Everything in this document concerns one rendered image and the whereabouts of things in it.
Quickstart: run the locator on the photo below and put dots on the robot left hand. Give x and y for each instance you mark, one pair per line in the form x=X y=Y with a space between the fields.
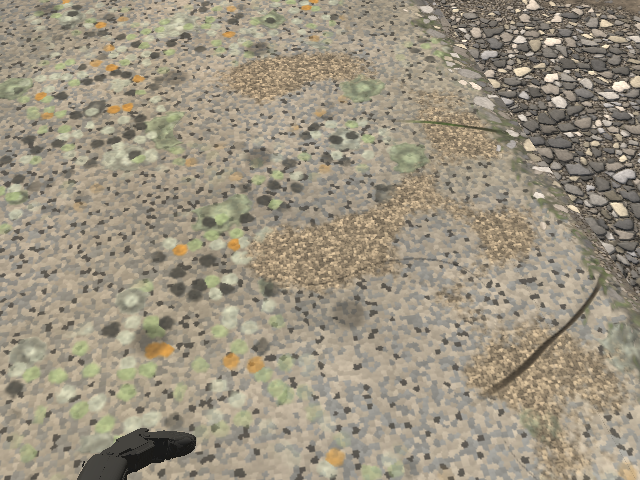
x=135 y=451

